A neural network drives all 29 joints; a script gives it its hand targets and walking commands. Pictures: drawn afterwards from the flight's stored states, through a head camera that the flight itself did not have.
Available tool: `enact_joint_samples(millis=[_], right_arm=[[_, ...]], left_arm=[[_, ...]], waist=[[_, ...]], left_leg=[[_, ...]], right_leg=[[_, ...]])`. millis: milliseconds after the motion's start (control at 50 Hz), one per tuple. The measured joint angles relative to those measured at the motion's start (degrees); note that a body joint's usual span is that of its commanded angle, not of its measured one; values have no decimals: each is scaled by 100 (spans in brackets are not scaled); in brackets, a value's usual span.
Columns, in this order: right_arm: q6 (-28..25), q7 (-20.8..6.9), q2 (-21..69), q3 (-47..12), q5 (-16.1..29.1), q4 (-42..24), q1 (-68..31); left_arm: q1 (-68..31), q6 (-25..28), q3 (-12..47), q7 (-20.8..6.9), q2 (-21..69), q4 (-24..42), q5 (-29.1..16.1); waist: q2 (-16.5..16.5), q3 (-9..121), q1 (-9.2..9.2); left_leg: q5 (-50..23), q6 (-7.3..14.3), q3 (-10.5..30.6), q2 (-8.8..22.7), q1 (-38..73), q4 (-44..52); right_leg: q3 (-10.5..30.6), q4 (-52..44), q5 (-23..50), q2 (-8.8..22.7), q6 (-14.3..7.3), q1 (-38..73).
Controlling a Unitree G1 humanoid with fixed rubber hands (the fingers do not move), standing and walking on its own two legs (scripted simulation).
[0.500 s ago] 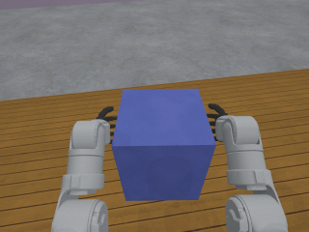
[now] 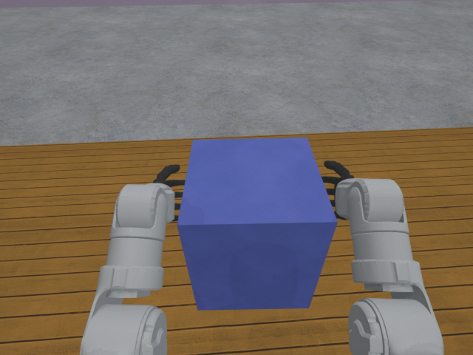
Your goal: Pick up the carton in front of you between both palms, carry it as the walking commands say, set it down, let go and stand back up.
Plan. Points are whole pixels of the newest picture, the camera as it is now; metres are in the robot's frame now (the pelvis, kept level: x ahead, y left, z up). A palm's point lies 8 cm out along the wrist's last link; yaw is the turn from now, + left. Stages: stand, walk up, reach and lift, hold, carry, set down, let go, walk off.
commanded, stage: carry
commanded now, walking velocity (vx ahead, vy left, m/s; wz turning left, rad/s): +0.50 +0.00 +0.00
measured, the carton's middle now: (251, 225) +0.35 +0.01 +0.04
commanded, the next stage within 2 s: none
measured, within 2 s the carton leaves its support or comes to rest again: neither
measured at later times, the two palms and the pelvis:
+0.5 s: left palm (191, 130) +0.61 +0.16 +0.08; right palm (316, 140) +0.58 -0.14 +0.08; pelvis +0.24 +0.03 -0.04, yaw +1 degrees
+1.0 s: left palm (187, 96) +0.88 +0.22 +0.02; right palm (279, 95) +0.90 -0.07 +0.02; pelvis +0.53 +0.04 -0.09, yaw +0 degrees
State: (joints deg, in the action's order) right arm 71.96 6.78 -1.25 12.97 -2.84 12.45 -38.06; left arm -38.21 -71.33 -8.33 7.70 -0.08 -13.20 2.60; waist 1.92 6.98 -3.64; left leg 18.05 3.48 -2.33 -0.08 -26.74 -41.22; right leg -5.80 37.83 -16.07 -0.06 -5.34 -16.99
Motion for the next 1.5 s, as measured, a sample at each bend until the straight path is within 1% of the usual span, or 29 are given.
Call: enact_joint_samples(millis=[60,80,100,120,160,200,260,320,360,420,480,520,540,580,600,640,680,780,860,980,1040,1060,1080,1120,1160,1240,1340,1420,1500], right_arm=[[-7,-16,21,63,-44,32,-69],[-17,-19,45,81,-76,75,-123],[-56,-21,86,84,-122,141,-181],[-127,-22,152,70,-185,214,-206],[-231,-22,279,14,-309,278,-133],[-242,-17,318,-66,-315,180,50],[-169,81,286,-181,-179,-169,260],[-101,174,259,-180,-34,-595,299],[-82,219,262,-147,24,-833,251],[-138,233,297,-95,39,-955,132],[-241,220,313,-99,31,-801,29],[-298,186,256,-115,28,-603,-19],[-321,158,197,-125,40,-485,-41],[-463,100,20,-163,102,-168,-176],[-522,84,-29,-153,128,-44,-190],[-519,83,-34,-201,142,75,-99],[-444,104,24,-274,122,46,-4],[-404,132,176,-277,39,-497,176],[-502,135,321,-157,-43,-1027,349],[-453,75,411,29,-123,-1626,479],[-389,5,422,40,-237,-1499,344],[-423,-9,436,52,-293,-1378,264],[-470,-18,429,41,-335,-1208,152],[-460,-25,391,-3,-357,-832,21],[-330,-24,337,-26,-305,-671,107],[-162,39,247,-72,-112,-668,330],[-225,104,232,-57,52,-857,341],[-313,126,244,-47,120,-1030,251],[-430,107,280,-66,117,-887,146]], left_arm=[[-68,0,19,19,-39,-40,-43],[-107,0,8,19,-75,-68,-66],[-139,16,-20,17,-128,-104,-100],[-138,59,-56,6,-186,-144,-136],[-89,137,-140,-30,-250,-233,-172],[-77,140,-167,-40,-254,-292,-172],[-94,94,-117,1,-218,-166,-150],[-102,47,-141,11,-180,201,-153],[-108,24,-220,19,-127,492,-131],[-89,22,-395,20,-23,823,-46],[-49,49,-565,-26,72,913,98],[-60,103,-609,-78,136,788,232],[-89,130,-603,-97,170,678,309],[-116,320,-604,-118,266,472,450],[-116,401,-586,-121,297,358,494],[44,416,-543,-121,314,285,493],[286,346,-494,-97,275,425,374],[568,381,-440,10,234,949,81],[594,554,-441,37,272,1232,-13],[416,642,-300,41,246,1336,-106],[240,575,-260,32,99,1138,-171],[103,575,-234,17,-1,980,-196],[-26,588,-238,4,-94,808,-225],[-102,534,-235,-7,-191,528,-247],[-89,393,-193,-6,-166,329,-202],[-14,166,-115,5,-59,286,-71],[93,151,-199,18,53,672,25],[163,176,-319,32,143,1087,83],[236,187,-457,-15,195,1246,137]], waist=[[40,34,-56],[47,47,-51],[57,56,-29],[47,68,23],[-70,54,133],[-145,-15,234],[-179,-231,358],[-166,-472,482],[-149,-590,569],[-120,-636,708],[-103,-531,856],[-87,-425,901],[-35,-350,910],[-289,-368,786],[-343,-442,713],[-276,-551,570],[-225,-681,461],[-224,-1028,218],[-227,-1087,37],[-293,-776,-242],[-374,-455,-257],[-227,-395,-172],[-94,-401,-85],[-121,-400,81],[-207,-391,207],[-247,-523,398],[-224,-739,623],[-197,-790,741],[-151,-607,850]], left_leg=[[-314,-17,-110,-65,259,663],[-671,-7,-173,-90,413,985],[-1284,-5,-233,-105,467,1067],[-1477,-12,-257,-113,416,883],[-1050,-19,-196,-94,400,543],[-756,-13,-142,-85,489,479],[-630,-11,-119,-101,718,588],[-478,32,-130,-153,994,726],[-348,25,-134,-187,1192,807],[-51,-16,-135,-239,1510,847],[466,-79,-122,-285,1839,639],[925,-99,-135,-313,1964,77],[1109,-101,-172,-344,1902,-488],[1385,-121,-14,-213,1425,-1863],[1477,-130,130,-226,1088,-2540],[1380,-131,222,-227,440,-3293],[1078,-166,252,-100,-134,-3273],[263,-231,326,258,-1214,-2307],[-707,-194,329,313,-1604,-1447],[-2520,-47,61,31,-1008,814],[-3271,107,-222,-45,-203,1749],[-2795,149,-287,-149,-194,1465],[-2291,200,-336,-252,-310,1017],[-1667,276,-342,-295,-363,495],[-1456,285,-326,-295,-224,424],[-1205,352,-337,-313,210,646],[-902,365,-305,-370,715,881],[-561,334,-240,-427,1150,992],[-31,284,-168,-512,1616,930]], right_leg=[[37,158,-271,102,134,92],[56,330,-432,144,190,90],[84,630,-582,195,231,22],[153,1077,-807,195,273,-123],[299,2024,-1386,55,290,-524],[328,2571,-1484,11,307,-985],[339,2564,-1009,119,380,-1622],[407,2053,-338,234,439,-2094],[446,1553,214,264,423,-2268],[452,528,1177,214,331,-2236],[313,-629,2116,65,176,-1840],[121,-1269,2637,-20,55,-1364],[76,-1368,2896,-2,-25,-1111],[63,-607,1636,-197,-226,-1220],[37,-224,1335,-244,-258,-1326],[51,64,1147,-237,-247,-1303],[71,57,1045,-235,-234,-1142],[92,-116,694,-249,-248,-683],[146,-189,330,-263,-187,-290],[252,115,-620,-358,-39,388],[182,1014,-1335,-428,41,613],[181,1598,-1437,-309,94,495],[332,2313,-1611,-260,178,258],[527,3436,-1691,-298,249,-288],[559,3761,-1440,-216,298,-801],[591,3175,-831,94,377,-1663],[614,2319,41,308,435,-2414],[558,1526,877,264,360,-2600],[364,142,1917,59,238,-2259]])
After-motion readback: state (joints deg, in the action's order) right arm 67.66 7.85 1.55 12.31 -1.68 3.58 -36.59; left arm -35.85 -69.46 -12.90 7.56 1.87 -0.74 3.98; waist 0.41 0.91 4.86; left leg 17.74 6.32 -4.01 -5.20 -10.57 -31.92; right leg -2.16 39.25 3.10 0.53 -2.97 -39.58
